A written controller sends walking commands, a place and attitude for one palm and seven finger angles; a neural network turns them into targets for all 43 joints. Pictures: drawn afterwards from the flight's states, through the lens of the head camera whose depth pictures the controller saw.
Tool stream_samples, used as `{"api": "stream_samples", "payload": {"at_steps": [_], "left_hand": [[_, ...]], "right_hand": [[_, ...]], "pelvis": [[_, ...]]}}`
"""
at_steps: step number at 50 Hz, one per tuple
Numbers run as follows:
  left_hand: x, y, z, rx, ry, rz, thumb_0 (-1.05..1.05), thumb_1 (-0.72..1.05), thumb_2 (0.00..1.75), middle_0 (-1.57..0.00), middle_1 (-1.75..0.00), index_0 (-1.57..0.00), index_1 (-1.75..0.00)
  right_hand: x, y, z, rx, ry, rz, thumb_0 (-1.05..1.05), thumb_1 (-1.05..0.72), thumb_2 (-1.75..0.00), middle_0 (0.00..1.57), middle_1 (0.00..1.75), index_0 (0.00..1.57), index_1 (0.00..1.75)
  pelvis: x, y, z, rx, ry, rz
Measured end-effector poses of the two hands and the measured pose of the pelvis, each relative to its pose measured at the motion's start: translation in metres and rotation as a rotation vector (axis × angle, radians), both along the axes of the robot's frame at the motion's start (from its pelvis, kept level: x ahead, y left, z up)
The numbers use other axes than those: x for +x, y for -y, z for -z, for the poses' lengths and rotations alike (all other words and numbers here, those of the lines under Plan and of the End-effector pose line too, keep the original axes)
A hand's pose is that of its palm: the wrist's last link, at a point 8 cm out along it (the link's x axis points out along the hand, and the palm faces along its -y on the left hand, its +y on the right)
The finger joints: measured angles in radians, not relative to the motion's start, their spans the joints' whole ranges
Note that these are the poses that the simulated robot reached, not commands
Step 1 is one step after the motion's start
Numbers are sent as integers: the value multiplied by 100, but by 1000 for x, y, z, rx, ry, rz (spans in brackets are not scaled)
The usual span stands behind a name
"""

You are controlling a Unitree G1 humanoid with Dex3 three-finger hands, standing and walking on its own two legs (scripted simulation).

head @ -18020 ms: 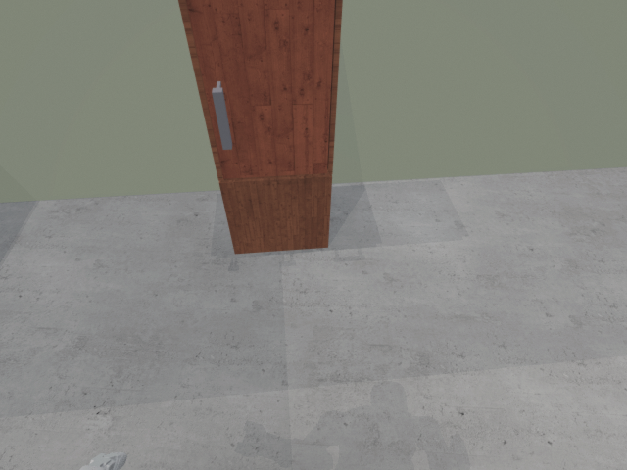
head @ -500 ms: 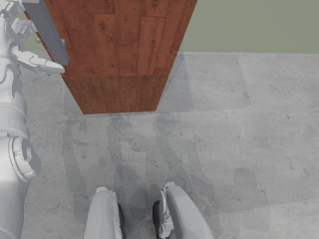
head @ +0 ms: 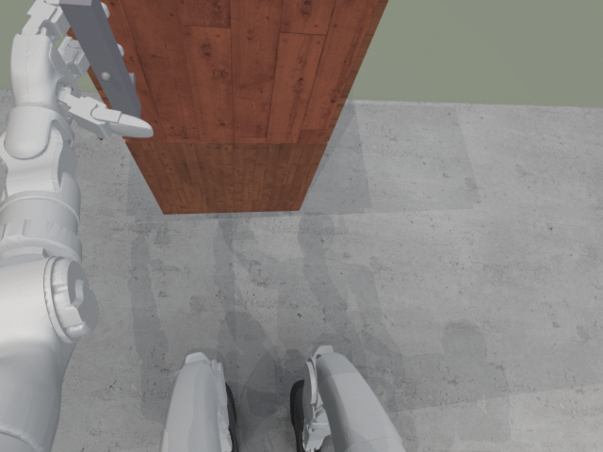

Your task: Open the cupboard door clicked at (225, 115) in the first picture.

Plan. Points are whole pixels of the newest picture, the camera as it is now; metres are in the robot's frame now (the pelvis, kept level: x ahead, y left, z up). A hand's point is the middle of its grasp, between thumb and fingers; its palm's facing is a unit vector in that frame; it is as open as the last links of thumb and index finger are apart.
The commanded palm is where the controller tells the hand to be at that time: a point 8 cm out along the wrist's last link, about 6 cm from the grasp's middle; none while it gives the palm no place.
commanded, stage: slide the fingers in behind the handle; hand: left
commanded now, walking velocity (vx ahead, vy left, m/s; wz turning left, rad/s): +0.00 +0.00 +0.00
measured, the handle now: (110, 49) +0.60 +0.18 +0.05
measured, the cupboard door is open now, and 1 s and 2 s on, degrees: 0 0 9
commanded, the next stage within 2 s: close the thumb around the handle in 0.72 s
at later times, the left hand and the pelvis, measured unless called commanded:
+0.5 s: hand (128, 76) +0.55 +0.16 +0.05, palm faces +0.01 -1.00 -0.02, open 13.9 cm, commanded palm +0.53 +0.18 +0.05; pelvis +0.00 +0.00 +0.00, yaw +0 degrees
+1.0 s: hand (128, 76) +0.55 +0.16 +0.05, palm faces +0.01 -1.00 -0.02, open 13.1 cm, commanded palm +0.54 +0.18 +0.05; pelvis +0.00 -0.01 +0.00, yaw +1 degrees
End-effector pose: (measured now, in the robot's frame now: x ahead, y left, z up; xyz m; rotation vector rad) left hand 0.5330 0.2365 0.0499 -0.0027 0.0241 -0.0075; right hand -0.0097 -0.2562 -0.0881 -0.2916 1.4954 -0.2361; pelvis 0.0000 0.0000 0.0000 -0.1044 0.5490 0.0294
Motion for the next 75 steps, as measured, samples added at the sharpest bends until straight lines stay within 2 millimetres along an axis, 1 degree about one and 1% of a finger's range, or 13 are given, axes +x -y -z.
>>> {"api": "stream_samples", "payload": {"at_steps": [6, 14, 19, 30, 43, 46, 50, 54, 70, 71, 75], "left_hand": [[0, 4, -1, 18, 4, -9, -1, -50, 30, -31, -121, -31, -123], [0, 24, -1, 8, -4, 13, -1, -51, 30, -30, -121, -30, -121], [0, 24, -1, 15, 2, -19, -1, -50, 30, -31, -121, -33, -122], [-1, 24, -1, 22, 6, -21, -1, -50, 30, -31, -121, -32, -122], [0, 24, -1, 23, 7, -22, -1, -50, 30, -31, -122, -33, -123], [0, 24, -1, 23, 6, -22, -1, -47, 31, -31, -123, -32, -123], [0, 24, -1, 20, 3, -22, -1, -37, 36, -31, -123, -32, -123], [0, 24, -1, 24, 2, -23, -1, -21, 43, -32, -124, -33, -124], [2, 24, -1, 18, 1, -21, 0, 63, 78, -38, -133, -38, -132], [2, 24, -1, 17, 0, -20, 1, 66, 80, -38, -133, -38, -133], [2, 25, 0, 5, 1, -24, 1, 66, 81, -39, -134, -39, -134]], "right_hand": [[3, -2, -1, 3, 19, -2, 0, -90, -90, 20, 30, 20, 30], [2, -7, 0, 22, 17, 6, 0, -90, -90, 20, 30, 20, 30], [0, -8, 2, 33, 15, 9, 0, -90, -90, 20, 30, 20, 30], [-5, -6, 4, 41, -13, 21, 0, -90, -90, 20, 30, 20, 30], [3, 6, 2, 20, -8, 1, 0, -90, -90, 20, 30, 20, 30], [5, 7, 2, 18, -3, -1, 0, -90, -90, 20, 30, 20, 30], [7, 7, 3, 22, 6, 1, 0, -90, -90, 20, 30, 20, 30], [8, 6, 4, 27, 8, -1, 0, -90, -90, 20, 30, 20, 30], [4, 1, 4, 33, -2, 8, 0, -90, -90, 20, 30, 20, 30], [4, 1, 4, 33, -2, 9, 0, -90, -90, 20, 30, 20, 30], [3, 0, 2, 32, 0, 14, 0, -90, -90, 20, 30, 20, 30]], "pelvis": [[1, -2, -1, 0, 4, 0], [1, -4, -3, 5, 9, 0], [1, -3, -2, 8, 8, 3], [2, 0, -2, 13, 7, 3], [4, 5, -2, 13, 5, -4], [3, 5, -1, 13, 4, -4], [3, 6, -2, 13, 6, -2], [4, 6, -2, 14, 5, -3], [4, 4, -2, 12, 3, 0], [5, 4, -2, 12, 3, 0], [6, 3, -3, 12, 5, 3]]}}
